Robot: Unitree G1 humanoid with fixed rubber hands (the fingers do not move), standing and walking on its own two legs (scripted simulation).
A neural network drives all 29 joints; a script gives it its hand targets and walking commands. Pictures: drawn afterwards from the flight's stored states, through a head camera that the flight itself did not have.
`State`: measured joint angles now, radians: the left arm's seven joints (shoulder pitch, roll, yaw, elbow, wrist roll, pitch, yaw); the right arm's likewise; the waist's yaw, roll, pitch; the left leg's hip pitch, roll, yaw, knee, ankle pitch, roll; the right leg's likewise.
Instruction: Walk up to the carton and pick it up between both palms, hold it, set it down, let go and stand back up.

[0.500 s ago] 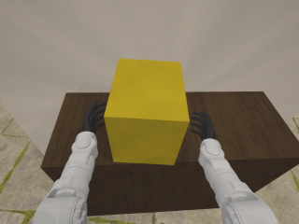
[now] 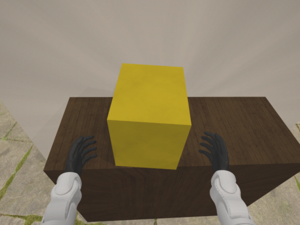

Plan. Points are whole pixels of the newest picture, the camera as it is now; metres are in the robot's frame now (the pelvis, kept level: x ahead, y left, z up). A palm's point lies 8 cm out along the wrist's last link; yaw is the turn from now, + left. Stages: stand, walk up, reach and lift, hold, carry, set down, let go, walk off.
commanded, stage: set down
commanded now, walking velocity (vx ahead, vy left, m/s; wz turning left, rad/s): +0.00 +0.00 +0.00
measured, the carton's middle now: (149, 116) +0.44 -0.01 +0.03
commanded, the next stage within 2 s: none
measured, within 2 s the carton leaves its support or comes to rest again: neither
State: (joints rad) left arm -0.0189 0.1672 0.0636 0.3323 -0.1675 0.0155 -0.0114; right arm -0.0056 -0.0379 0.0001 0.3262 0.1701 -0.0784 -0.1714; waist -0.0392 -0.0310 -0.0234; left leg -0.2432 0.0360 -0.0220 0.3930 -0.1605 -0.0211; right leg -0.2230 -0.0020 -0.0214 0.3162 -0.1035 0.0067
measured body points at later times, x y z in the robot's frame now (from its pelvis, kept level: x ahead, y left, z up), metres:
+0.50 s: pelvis +0.01 +0.00 +0.00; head +0.01 +0.02 +0.45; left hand +0.22 +0.22 +0.01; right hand +0.22 -0.19 +0.02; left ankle +0.03 +0.13 -0.75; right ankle +0.04 -0.13 -0.75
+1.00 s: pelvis +0.04 +0.00 +0.00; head +0.06 +0.02 +0.45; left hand +0.23 +0.22 -0.02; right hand +0.23 -0.20 -0.01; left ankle +0.03 +0.13 -0.75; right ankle +0.04 -0.13 -0.75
